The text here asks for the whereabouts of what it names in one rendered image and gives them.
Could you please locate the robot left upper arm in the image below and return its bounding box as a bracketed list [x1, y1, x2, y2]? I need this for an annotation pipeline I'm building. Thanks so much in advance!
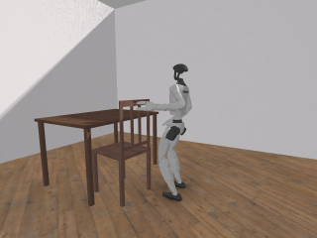
[169, 83, 186, 111]

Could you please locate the right robot shin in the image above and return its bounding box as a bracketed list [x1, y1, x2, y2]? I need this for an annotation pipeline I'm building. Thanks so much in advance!
[166, 155, 181, 183]

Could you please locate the table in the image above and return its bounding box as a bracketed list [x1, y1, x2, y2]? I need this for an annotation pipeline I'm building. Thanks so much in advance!
[34, 109, 159, 206]

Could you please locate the left robot shin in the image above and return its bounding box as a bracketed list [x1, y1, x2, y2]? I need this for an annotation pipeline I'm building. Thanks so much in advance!
[158, 161, 177, 195]

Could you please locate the left robot hand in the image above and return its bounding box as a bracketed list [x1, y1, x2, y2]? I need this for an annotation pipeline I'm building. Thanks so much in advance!
[136, 101, 156, 112]

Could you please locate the robot shin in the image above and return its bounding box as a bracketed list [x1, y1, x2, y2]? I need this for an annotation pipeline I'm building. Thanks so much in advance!
[158, 161, 177, 195]
[166, 155, 181, 183]

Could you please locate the right robot hand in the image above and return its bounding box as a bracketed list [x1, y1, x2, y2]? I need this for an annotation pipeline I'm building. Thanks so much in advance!
[162, 118, 173, 130]

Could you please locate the left robot forearm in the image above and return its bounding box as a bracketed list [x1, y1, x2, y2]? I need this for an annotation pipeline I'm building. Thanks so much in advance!
[155, 101, 184, 111]

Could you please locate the chair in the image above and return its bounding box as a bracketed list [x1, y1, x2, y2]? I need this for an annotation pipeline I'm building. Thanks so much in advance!
[92, 99, 152, 207]

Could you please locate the robot right upper arm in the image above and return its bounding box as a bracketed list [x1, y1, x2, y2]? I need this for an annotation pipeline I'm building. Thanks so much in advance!
[185, 86, 192, 111]

